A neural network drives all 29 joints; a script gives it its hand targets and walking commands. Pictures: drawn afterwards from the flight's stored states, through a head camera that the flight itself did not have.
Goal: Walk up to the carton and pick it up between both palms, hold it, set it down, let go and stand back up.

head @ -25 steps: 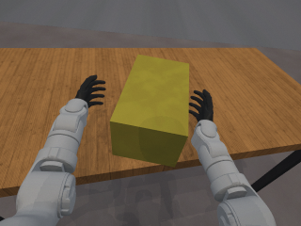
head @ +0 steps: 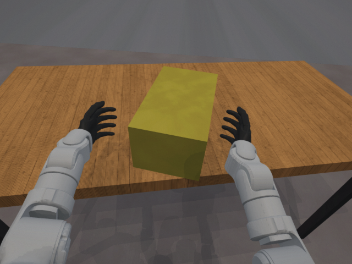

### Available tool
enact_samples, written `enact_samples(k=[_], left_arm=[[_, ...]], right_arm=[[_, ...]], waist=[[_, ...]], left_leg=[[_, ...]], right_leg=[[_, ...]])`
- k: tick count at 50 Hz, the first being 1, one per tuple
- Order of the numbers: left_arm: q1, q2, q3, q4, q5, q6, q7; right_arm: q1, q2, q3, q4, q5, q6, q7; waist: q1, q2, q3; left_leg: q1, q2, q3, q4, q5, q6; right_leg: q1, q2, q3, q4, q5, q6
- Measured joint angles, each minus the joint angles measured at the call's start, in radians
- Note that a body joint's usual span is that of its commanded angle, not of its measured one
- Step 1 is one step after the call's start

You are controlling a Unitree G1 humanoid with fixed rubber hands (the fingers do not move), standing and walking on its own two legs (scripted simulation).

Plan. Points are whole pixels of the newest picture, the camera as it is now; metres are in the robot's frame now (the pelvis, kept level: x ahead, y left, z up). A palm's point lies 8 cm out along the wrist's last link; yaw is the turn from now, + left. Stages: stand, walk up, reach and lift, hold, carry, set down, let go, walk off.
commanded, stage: set down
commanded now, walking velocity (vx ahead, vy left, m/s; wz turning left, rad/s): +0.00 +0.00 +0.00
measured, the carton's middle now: (179, 116) +0.51 -0.03 +0.07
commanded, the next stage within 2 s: none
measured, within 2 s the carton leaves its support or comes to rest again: neither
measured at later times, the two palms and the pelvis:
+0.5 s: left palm (68, 161) +0.33 +0.23 +0.10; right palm (243, 162) +0.29 -0.14 +0.13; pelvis +0.04 -0.01 +0.01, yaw +0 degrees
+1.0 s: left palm (49, 182) +0.27 +0.25 +0.11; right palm (253, 186) +0.23 -0.14 +0.14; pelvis +0.05 +0.01 +0.01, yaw -1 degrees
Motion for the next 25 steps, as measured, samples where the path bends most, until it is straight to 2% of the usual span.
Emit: enact_samples(k=[3,4,8,11,16,20,22,25], left_arm=[[-0.015,0.015,0.014,0.016,-0.007,-0.002,-0.02],[-0.005,0.019,0.021,-0.016,-0.002,0.01,-0.024],[0.111,0.007,0.108,-0.226,0.034,0.077,-0.066],[0.222,0.012,0.161,-0.389,0.064,0.154,-0.084],[0.318,0.054,0.125,-0.498,0.021,0.188,-0.064],[0.472,0.053,0.139,-0.721,0.011,0.203,-0.062],[0.5,0.053,0.14,-0.735,-0.006,0.208,-0.069],[0.518,0.062,0.127,-0.757,-0.006,0.233,-0.069]], right_arm=[[0.002,0.01,0.025,-0.006,0.005,0.021,-0.024],[0.016,0.013,0.039,-0.028,0.014,0.026,-0.034],[0.188,0.031,0.124,-0.252,0.038,0.008,-0.078],[0.321,0.046,0.171,-0.397,0.045,0.021,-0.092],[0.409,0.042,0.134,-0.48,0.023,0.09,-0.084],[0.502,0.02,0.149,-0.631,0.046,0.086,-0.079],[0.535,0.011,0.156,-0.675,0.036,0.092,-0.068],[0.535,0.011,0.154,-0.673,0.037,0.123,-0.058]], waist=[[0.0,-0.012,0.003],[0.003,-0.017,0.007],[0.031,-0.035,0.024],[0.045,-0.049,0.054],[0.059,-0.065,0.066],[0.073,-0.055,0.069],[0.07,-0.052,0.051],[0.059,-0.051,0.055]], left_leg=[[0.004,0.001,-0.004,-0.019,0.012,-0.007],[0.007,0.002,-0.004,-0.028,0.016,-0.01],[0.045,0.01,0.003,-0.07,0.027,-0.024],[0.089,0.016,0.005,-0.087,0.023,-0.032],[0.07,0.011,-0.016,-0.061,0.004,-0.033],[0.086,0.014,-0.006,-0.075,-0.003,-0.032],[0.082,0.01,-0.008,-0.07,-0.011,-0.029],[0.103,0.003,-0.012,-0.071,-0.019,-0.024]], right_leg=[[-0.002,0.002,-0.004,-0.003,0.001,-0.007],[0.0,0.003,-0.004,-0.01,0.005,-0.012],[0.031,0.014,0.004,-0.046,0.017,-0.02],[0.073,0.02,0.007,-0.062,0.013,-0.025],[0.059,0.015,-0.014,-0.031,-0.017,-0.03],[0.077,0.018,-0.003,-0.057,-0.012,-0.025],[0.073,0.014,-0.005,-0.049,-0.021,-0.02],[0.094,0.008,-0.008,-0.047,-0.035,-0.017]])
